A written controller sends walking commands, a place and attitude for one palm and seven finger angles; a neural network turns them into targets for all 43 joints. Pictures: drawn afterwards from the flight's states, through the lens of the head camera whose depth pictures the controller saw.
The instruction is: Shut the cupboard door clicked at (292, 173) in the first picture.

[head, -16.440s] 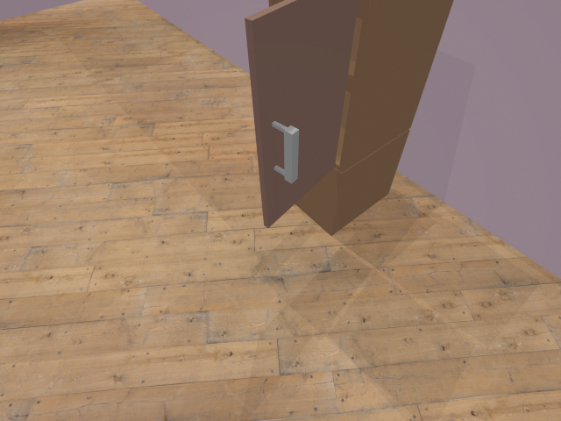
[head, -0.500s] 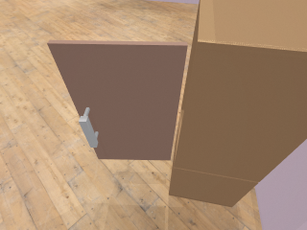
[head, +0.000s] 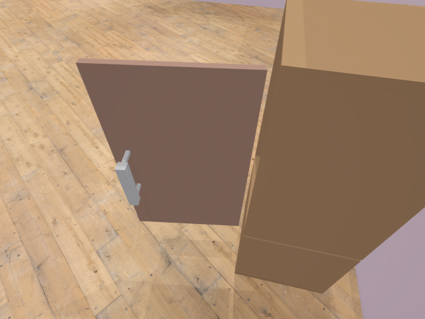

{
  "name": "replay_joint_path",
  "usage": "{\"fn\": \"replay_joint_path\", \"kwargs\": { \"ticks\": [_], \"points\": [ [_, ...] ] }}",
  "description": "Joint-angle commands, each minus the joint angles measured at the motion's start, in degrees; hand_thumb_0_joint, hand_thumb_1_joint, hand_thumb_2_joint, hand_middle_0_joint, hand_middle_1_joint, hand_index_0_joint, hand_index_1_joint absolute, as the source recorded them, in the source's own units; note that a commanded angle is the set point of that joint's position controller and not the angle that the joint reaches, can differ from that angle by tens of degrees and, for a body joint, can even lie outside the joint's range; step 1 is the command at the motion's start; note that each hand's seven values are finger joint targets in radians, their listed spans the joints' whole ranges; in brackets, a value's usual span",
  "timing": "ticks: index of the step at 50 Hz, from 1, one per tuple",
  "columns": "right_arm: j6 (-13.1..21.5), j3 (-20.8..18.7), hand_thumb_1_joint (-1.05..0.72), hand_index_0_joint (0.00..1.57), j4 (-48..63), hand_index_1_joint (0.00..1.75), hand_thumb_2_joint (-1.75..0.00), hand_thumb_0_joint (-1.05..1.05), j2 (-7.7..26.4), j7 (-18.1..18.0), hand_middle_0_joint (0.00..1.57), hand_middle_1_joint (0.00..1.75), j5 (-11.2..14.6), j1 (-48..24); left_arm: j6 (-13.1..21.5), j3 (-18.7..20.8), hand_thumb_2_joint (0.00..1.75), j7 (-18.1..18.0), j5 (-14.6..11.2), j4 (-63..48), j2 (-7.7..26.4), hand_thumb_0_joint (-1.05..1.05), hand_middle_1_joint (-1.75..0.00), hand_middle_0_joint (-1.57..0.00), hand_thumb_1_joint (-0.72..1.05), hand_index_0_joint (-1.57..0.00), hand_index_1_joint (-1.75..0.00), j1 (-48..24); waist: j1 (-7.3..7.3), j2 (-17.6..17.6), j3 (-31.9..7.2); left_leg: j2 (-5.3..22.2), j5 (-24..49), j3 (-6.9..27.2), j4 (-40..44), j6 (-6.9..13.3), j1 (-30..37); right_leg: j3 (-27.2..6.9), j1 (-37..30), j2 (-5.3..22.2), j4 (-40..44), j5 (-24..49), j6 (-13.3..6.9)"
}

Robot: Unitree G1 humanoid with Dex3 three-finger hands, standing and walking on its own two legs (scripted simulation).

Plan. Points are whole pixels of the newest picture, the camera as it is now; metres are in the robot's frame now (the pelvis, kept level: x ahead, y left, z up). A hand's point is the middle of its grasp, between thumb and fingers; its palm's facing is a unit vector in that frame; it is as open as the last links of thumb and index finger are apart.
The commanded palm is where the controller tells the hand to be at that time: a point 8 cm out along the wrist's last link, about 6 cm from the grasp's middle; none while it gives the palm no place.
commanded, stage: look again from close up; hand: left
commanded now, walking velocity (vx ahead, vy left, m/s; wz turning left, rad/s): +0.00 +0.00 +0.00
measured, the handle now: (131, 178) +0.45 +0.25 -0.06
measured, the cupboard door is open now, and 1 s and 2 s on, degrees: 100 100 100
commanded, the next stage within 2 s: raise the hand and make a fist in 0.50 s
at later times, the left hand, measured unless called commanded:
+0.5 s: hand out of the picture +0.01 +0.24 -0.17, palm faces -0.02 -0.97 -0.22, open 7.4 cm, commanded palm none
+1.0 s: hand (108, 312) +0.15 +0.21 -0.08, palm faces +0.00 -1.00 +0.03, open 6.3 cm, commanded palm +0.12 +0.28 -0.07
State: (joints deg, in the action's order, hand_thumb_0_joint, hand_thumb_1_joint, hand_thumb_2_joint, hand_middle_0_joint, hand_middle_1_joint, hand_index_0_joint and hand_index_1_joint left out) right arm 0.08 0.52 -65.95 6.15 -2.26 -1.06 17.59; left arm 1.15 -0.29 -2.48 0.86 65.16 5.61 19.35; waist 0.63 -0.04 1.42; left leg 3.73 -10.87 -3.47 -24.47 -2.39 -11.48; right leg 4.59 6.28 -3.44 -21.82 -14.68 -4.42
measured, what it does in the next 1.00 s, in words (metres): lowers itself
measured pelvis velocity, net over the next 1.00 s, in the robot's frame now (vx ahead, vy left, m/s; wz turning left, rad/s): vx -0.04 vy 0.04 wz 0.01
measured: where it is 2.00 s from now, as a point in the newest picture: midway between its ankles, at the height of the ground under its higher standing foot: outside the picture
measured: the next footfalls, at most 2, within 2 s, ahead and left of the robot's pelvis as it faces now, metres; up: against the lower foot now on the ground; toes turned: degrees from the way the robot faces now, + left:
none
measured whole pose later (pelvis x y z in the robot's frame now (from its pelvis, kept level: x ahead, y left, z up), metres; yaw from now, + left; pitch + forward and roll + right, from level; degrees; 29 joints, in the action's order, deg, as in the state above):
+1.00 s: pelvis -0.04 +0.04 -0.09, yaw +1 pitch +14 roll +0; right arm 15.4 -4.8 -30.1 15.6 2.2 -0.3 8.6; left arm 34.5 7.4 18.0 -13.7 11.5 10.1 23.2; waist -0.1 -4.7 -8.6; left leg -0.5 -27.3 -2.8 -65.2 2.1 -52.0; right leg 3.2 49.3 0.6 -66.5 -31.4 -2.2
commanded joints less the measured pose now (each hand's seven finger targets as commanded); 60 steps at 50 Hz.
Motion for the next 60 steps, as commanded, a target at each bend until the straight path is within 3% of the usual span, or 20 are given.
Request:
{"fn": "replay_joint_path", "kwargs": {
  "ticks": [1, 3, 6, 9, 12, 29, 30, 31, 32, 33, 34, 35, 37, 39, 41, 45, 49, 52, 56, 60],
  "points": [
    [0.7, -1.5, -0.9, 0.2, 7.0, 0.3, -0.9, 0.0, 3.3, 0.3, 0.2, 0.3, 0.6, 1.2, 2.7, 1.7, 0.9, -1.5, 0.5, -3.3, 9.6, 0.0, -0.3, -0.2, 0.9, -0.2, -0.3, 5.7, -1.87, 4.1, -0.8, -0.4, -10.1, 3.3, -15.6, 3.2, -7.4, -13.2, 0.1, 17.1, 0.8, 45.7, 3.2],
    [1.2, -0.9, -0.9, 0.2, 6.8, 0.3, -0.9, 0.0, 2.1, 0.8, 0.2, 0.3, 0.8, 3.1, 2.9, 1.6, 0.9, -1.2, 0.5, -4.1, 9.0, 0.0, -0.3, -0.2, 0.9, -0.2, -0.3, 4.1, -2.23, 2.6, -5.2, -0.8, -6.6, 1.5, -9.5, 2.4, -3.3, -10.5, -1.6, 14.5, -0.8, 38.8, -2.7],
    [1.7, -1.0, -0.9, 0.2, 6.8, 0.3, -0.9, 0.0, 4.8, 0.6, 0.2, 0.3, 0.5, 5.8, 2.1, 0.9, 0.9, -0.9, 0.0, -4.7, 6.7, 0.0, -0.3, -0.2, 0.9, -0.2, -0.3, 2.4, -2.98, -5.2, -2.3, 0.8, 0.3, 4.0, -2.5, 3.3, 1.1, -8.7, 5.4, 10.5, -1.5, 16.3, -0.7],
    [2.2, -0.5, -0.9, 0.2, 6.6, 0.3, -0.9, 0.0, 5.9, 0.3, 0.2, 0.3, 0.2, 4.4, 0.9, 0.5, 0.9, -0.5, -0.1, -4.6, 6.1, 0.0, -0.3, -0.2, 0.9, -0.2, -0.3, 2.5, -1.21, 5.2, 4.2, 2.5, 5.0, 7.4, 1.2, 4.8, -2.8, -7.9, 7.0, 7.6, -2.2, 4.8, 0.5],
    [1.9, -0.3, -0.9, 0.2, 7.3, 0.3, -0.9, 0.0, 6.9, 0.4, 0.2, 0.3, 0.3, 3.0, 0.3, 0.4, 0.9, -0.1, 0.0, -4.5, 6.5, 0.0, -0.3, -0.2, 0.9, -0.2, -0.3, 3.2, -0.25, 1.7, 7.2, 2.3, -1.4, 8.6, 4.4, 5.6, -5.9, -8.0, 7.4, 6.9, -1.1, -1.4, 0.9],
    [2.6, 0.0, -0.9, 0.2, 4.3, 0.3, -0.9, 0.0, 8.2, 0.2, 0.2, 0.3, 0.5, 4.1, -0.1, 0.3, 0.9, 0.2, -0.3, -3.8, 8.3, 0.0, -0.3, -0.2, 0.9, -0.2, -0.3, 1.3, -0.09, 0.1, 0.5, 2.1, 10.2, 8.1, 4.7, 6.1, 1.2, -6.8, 3.9, 8.5, -2.6, 4.9, 2.2],
    [2.4, -0.5, -0.9, 0.2, 8.3, 0.3, -0.9, 0.0, 10.6, 0.8, 0.2, 0.3, 1.1, -1.6, 1.0, 0.2, 0.9, -2.0, 0.5, -2.6, 9.2, 0.0, -0.3, -0.2, 0.9, -0.2, -0.3, 4.6, 1.44, -8.5, 3.1, 3.4, 16.3, 7.1, -5.8, 4.7, -3.5, -8.3, 5.7, 10.7, -0.5, 19.2, 3.4],
    [13.3, -4.1, -0.9, 0.2, 24.0, 0.3, -0.9, 0.0, 23.7, -3.7, 0.2, 0.3, 1.1, 4.1, 16.0, 23.9, 0.9, -3.3, -5.1, -95.3, 43.5, 0.0, -0.3, -0.2, 0.9, -0.2, -0.3, -47.3, -11.02, 0.7, -20.1, -0.3, 27.8, 7.2, -5.7, 4.5, 16.6, -1.5, 9.9, 3.7, -11.7, 25.2, 3.5],
    [18.5, 0.3, -0.9, 0.2, 23.8, 0.3, -0.9, 0.0, 14.7, -4.2, 0.2, 0.3, 3.5, -0.8, 10.8, 1.1, 0.9, -2.3, -6.6, -76.4, 14.1, 0.0, -0.32, -0.22, 0.9, -0.22, -0.32, -6.9, -3.04, 18.0, -27.4, 1.0, 34.0, 6.8, -1.4, 2.7, 24.1, -0.1, 15.0, 1.0, -14.9, 5.0, 3.3],
    [20.4, -0.2, -0.9, 0.2, 20.2, 0.3, -0.9, 0.0, 15.7, -3.5, 0.2, 0.3, 2.7, -1.3, 8.2, 3.1, 0.9, -4.6, -9.1, -76.1, 14.0, 0.0, -0.34, -0.24, 0.9, -0.24, -0.34, -7.1, -1.34, 17.0, -24.8, 1.0, 36.6, 7.2, -0.8, -0.3, 19.3, -0.9, 12.9, 1.6, -13.9, 0.0, 2.5],
    [20.7, -0.7, -0.9, 0.2, 18.0, 0.3, -0.9, 0.0, 12.1, -1.6, 0.2, 0.3, 2.8, -1.7, 1.5, -5.2, 0.9, -3.9, -8.5, -58.2, -1.8, 0.0, -0.36, -0.25, 0.9, -0.25, -0.36, 9.2, -2.47, 10.5, -13.9, 1.1, 29.2, 8.5, 0.3, 0.1, 10.7, -0.6, 16.9, 3.5, -15.0, -2.7, 3.5],
    [20.5, -2.2, -0.9, 0.2, 20.7, 0.3, -0.9, 0.0, 15.3, -0.6, 0.2, 0.3, 3.1, -0.9, 3.3, -3.0, 0.9, -4.2, -9.6, -66.9, 3.1, 0.0, -0.38, -0.27, 0.9, -0.27, -0.38, -4.0, -4.37, 7.9, -5.3, 0.5, 18.0, 9.6, -1.5, 0.0, 2.7, -0.6, 18.4, 4.3, -14.1, -1.8, 3.6],
    [21.0, -3.5, -0.9, 0.2, 25.4, 0.3, -0.9, 0.0, 16.0, 0.5, 0.2, 0.3, 2.0, -4.0, 9.0, 1.4, 0.9, -2.0, -8.7, -60.4, 5.1, 0.0, -0.42, -0.31, 0.9, -0.31, -0.42, -2.6, -4.6, -2.7, 2.2, -2.3, 1.5, 9.6, -7.0, 0.8, -9.5, 1.1, 23.4, 4.1, -11.3, -1.4, 3.0],
    [20.5, -4.3, -0.9, 0.2, 29.7, 0.3, -0.9, 0.0, 15.1, 1.7, 0.2, 0.3, 1.7, -6.0, 15.7, 5.2, 0.9, 2.4, -10.5, -49.8, 3.6, 0.0, -0.46, -0.35, 0.9, -0.35, -0.46, 11.4, -0.82, -15.1, 1.5, -3.9, -2.5, 8.0, -13.2, 1.8, -18.4, 1.5, 27.4, 3.8, -14.6, -4.5, 2.5],
    [20.0, -5.6, -0.9, 0.2, 33.1, 0.3, -0.9, 0.0, 14.8, 2.8, 0.2, 0.3, 0.9, -7.8, 24.9, 8.2, 0.9, 9.3, -13.4, -48.8, 2.7, 0.0, -0.5, -0.38, 0.9, -0.38, -0.5, 19.0, 2.82, -19.7, -6.5, -4.7, -0.4, 5.9, -20.5, 1.0, -24.4, 2.0, 30.5, 2.6, -23.7, -2.1, 2.3],
    [18.3, -7.2, -0.9, 0.2, 39.5, 0.3, -0.9, 0.0, 15.1, 5.1, 0.2, 0.3, 0.8, -10.9, 39.5, 13.8, 0.9, 21.5, -16.6, -53.3, 9.0, 0.0, -0.58, -0.46, 0.9, -0.46, -0.58, 18.8, 5.59, -3.0, -16.5, -6.0, 1.7, 3.5, -31.1, 0.2, -31.5, -1.2, 35.8, 3.1, -37.1, 2.6, 1.2],
    [16.3, -6.5, -0.9, 0.2, 45.9, 0.3, -0.9, 0.0, 15.8, 4.2, 0.2, 0.3, 1.4, -12.7, 36.5, 14.5, 0.9, 21.0, -17.0, -69.5, 14.4, 0.0, -0.66, -0.53, 0.9, -0.53, -0.66, 6.0, 4.57, 11.9, -21.9, -5.2, -9.2, 4.1, -33.7, 1.7, -34.3, -3.7, 42.5, 2.7, -40.2, -7.6, 1.0],
    [16.8, -5.7, -0.9, 0.2, 46.2, 0.3, -0.9, 0.0, 14.8, 2.4, 0.2, 0.3, 1.5, -10.0, 38.3, 13.1, 0.9, 18.0, -18.2, -85.5, 14.9, 0.0, -0.72, -0.58, 0.9, -0.58, -0.72, -4.3, 0.43, 11.6, -27.8, -4.6, -10.6, 5.5, -38.4, 3.8, -33.4, -6.6, 43.3, 2.5, -38.0, -10.3, 1.7],
    [17.8, -4.7, -0.9, 0.2, 43.6, 0.3, -0.9, 0.0, 15.3, -0.3, 0.2, 0.3, 1.9, -8.6, 39.9, 6.7, 0.9, 19.2, -18.8, -88.6, 12.2, 0.0, -0.8, -0.66, 0.9, -0.66, -0.8, -7.9, -4.55, 3.5, -22.9, -3.4, -15.8, 6.5, -44.0, 4.9, -39.8, -9.6, 47.5, 2.0, -35.4, -19.0, 2.4],
    [17.0, -3.6, -0.9, 0.2, 42.9, 0.3, -0.9, 0.0, 15.8, -2.1, 0.2, 0.3, 3.2, -7.9, 30.9, 5.9, 0.9, 24.4, -18.8, -75.5, 13.6, 0.0, -0.88, -0.73, 0.9, -0.73, -0.88, -4.9, -4.82, -0.6, -17.7, -3.1, -19.6, 6.3, -45.4, 5.1, -47.1, -11.4, 46.8, 2.7, -32.0, -26.2, 3.2]
  ]
}}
